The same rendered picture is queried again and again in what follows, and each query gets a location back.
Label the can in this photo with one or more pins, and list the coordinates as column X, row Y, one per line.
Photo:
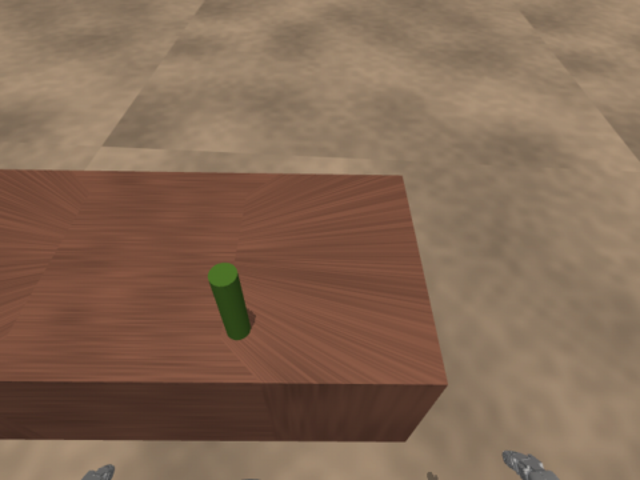
column 226, row 288

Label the right robot hand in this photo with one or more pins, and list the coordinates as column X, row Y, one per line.
column 528, row 467

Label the left robot hand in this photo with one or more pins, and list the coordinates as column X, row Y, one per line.
column 104, row 473

